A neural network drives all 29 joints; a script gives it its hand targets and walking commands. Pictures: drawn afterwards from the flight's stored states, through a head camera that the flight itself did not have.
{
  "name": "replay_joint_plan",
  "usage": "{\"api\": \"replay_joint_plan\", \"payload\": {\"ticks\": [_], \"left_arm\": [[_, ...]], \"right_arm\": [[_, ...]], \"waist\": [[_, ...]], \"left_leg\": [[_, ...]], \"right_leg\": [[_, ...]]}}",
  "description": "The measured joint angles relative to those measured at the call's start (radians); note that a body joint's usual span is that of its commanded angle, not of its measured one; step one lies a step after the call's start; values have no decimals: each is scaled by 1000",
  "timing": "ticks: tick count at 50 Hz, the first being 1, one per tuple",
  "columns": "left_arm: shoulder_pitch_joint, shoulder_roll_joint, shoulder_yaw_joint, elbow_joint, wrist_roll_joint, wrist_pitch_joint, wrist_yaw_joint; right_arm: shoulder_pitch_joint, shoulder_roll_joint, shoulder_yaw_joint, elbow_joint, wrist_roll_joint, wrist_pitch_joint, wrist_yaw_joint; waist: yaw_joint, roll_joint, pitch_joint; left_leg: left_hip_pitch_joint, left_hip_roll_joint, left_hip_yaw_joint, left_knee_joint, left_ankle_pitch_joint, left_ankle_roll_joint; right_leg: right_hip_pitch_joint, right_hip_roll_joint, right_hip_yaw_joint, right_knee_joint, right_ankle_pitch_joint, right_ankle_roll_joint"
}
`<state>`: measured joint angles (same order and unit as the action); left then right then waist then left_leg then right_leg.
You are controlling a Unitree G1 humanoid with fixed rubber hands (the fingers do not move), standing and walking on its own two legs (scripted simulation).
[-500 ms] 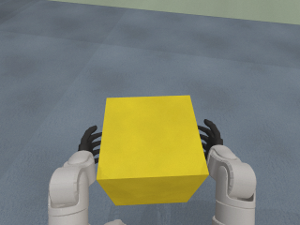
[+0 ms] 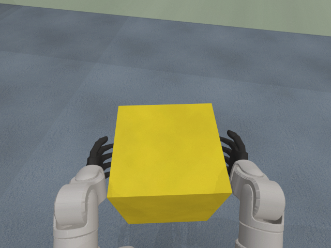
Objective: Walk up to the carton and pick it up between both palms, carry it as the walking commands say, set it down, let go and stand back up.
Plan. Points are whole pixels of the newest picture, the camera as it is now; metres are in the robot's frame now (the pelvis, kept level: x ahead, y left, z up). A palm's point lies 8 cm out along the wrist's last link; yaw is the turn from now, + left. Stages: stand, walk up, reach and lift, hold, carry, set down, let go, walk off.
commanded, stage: carry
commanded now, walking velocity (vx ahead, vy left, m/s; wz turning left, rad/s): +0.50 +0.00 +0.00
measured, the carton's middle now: (166, 168) +0.30 +0.00 +0.02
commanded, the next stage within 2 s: none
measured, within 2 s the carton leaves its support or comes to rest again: neither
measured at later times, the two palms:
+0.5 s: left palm (127, 79) +0.55 +0.13 +0.09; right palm (226, 77) +0.57 -0.17 +0.10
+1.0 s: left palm (133, 51) +0.73 +0.13 +0.08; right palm (216, 49) +0.74 -0.17 +0.09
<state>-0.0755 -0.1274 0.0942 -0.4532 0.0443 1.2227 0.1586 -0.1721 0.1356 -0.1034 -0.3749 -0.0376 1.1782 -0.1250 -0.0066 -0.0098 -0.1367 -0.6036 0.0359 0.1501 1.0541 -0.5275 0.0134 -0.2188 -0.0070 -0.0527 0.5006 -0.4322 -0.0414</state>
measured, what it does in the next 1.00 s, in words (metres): walks ahead: left foot, then right foot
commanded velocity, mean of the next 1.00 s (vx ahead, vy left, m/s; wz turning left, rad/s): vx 0.18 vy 0.00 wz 0.00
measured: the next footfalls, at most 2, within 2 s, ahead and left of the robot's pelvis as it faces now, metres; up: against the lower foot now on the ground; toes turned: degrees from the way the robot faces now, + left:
left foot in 0.12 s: +0.25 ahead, +0.10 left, +0.00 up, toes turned +7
right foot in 0.42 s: +0.30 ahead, -0.12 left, +0.00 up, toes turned -6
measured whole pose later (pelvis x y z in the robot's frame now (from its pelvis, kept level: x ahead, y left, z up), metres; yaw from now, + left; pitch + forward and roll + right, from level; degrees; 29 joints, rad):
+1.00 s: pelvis +0.47 -0.01 +0.00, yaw -2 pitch +7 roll +0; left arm -0.07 -0.13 0.09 -0.47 0.04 1.23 0.16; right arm -0.16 0.14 -0.10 -0.39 -0.03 1.18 -0.12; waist -0.01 -0.02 -0.10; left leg -0.46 0.02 0.16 0.61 -0.22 0.07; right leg -0.24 -0.03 -0.08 0.57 -0.40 -0.01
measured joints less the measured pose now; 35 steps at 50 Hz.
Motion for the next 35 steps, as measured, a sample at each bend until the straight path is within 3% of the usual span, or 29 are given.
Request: {"api": "replay_joint_plan", "payload": {"ticks": [2, 5, 6, 7, 10, 12, 14, 18, 21, 22, 24, 26, 28, 31, 33, 34, 35], "left_arm": [[0, 0, 0, -1, 0, 0, 0], [11, -1, -5, -13, 0, -2, 0], [20, 0, -6, -18, 0, -3, -1], [20, 1, -6, -17, 0, -4, -1], [19, 1, -6, -18, 0, -3, 0], [23, 1, -7, -19, 0, -3, -1], [23, 1, -7, -19, 0, -3, -1], [18, 2, -7, -20, 0, -2, 0], [13, 2, -6, -19, 0, -2, 1], [11, 1, -7, -19, 0, -1, 1], [9, 1, -7, -19, 0, 4, 2], [7, 1, -7, -19, 0, 4, 3], [6, 0, -7, -19, 0, 4, 3], [5, 0, -6, -19, 0, 5, 3], [7, 0, -7, -19, 0, 5, 2], [8, 0, -7, -20, 0, 4, 2], [5, 0, -6, -19, 0, 4, 2]], "right_arm": [[0, 0, 0, -2, 0, 0, 0], [4, 0, 1, -12, 3, 2, 0], [6, 0, 4, -12, 4, 4, 0], [6, 0, 5, -12, 4, 3, 0], [7, 0, 5, -12, 4, 2, 0], [7, 1, 5, -12, 4, 5, 0], [7, 1, 5, -12, 4, 6, 0], [7, 0, 5, -12, 4, 2, 0], [7, 0, 5, -14, 4, -1, 0], [8, 0, 3, -15, 4, -1, 1], [9, 0, 2, -14, 4, 1, 1], [9, -1, 2, -16, 4, 1, 1], [8, -1, 2, -17, 4, 1, 1], [8, -1, 2, -18, 4, 1, 1], [9, -1, 2, -19, 4, 3, 1], [9, -1, 2, -19, 4, 3, 1], [10, -1, 2, -18, 4, 0, 1]], "waist": [[5, 1, 14], [6, 3, 29], [6, 2, 29], [3, -12, 45], [1, -16, 84], [3, -15, 96], [4, -15, 105], [5, -16, 104], [5, -15, 66], [2, -7, 51], [-3, 6, 29], [-3, 3, 18], [-2, 4, 18], [2, 5, 34], [1, 7, 39], [1, 8, 38], [-1, -1, 49]], "left_leg": [[-50, 1, -1, -135, 82, 0], [-42, -14, 1, -466, 329, 0], [-19, -18, 3, -524, 455, 10], [3, -26, 8, -502, 503, 37], [64, -26, 8, -428, 345, 68], [121, -20, 9, -452, 310, 68], [184, -12, 10, -495, 298, 65], [303, 0, 11, -573, 267, 42], [339, 3, 12, -560, 211, 14], [332, 10, 11, -517, 180, 10], [262, 29, 13, -329, 136, 10], [173, 11, 14, -147, 28, 10], [102, -7, 12, -111, -2, 10], [44, -13, 10, -253, 92, 10], [48, -17, 9, -431, 267, 10], [62, -15, 9, -521, 420, 10], [75, -17, 11, -520, 466, 26]], "right_leg": [[56, 1, -1, -33, -18, 0], [122, 2, -2, -20, -66, 0], [128, 2, -3, 30, -87, 0], [125, -10, -2, 119, -95, 0], [-3, -10, -1, 530, -68, 3], [-86, -5, 1, 639, -70, 4], [-137, -6, 3, 585, -71, 4], [-158, -7, 3, 266, -59, 4], [-154, -7, -5, 32, 113, 4], [-147, -5, -11, 26, 197, 6], [-129, -1, -26, 45, 153, 7], [-106, -12, -27, 44, 101, 7], [-78, -21, -28, 35, 74, 7], [-29, -21, -29, 29, 35, 8], [0, -17, -30, 43, 1, 14], [1, -13, -31, 81, -19, 17], [1, -17, -29, 135, -35, 20]]}}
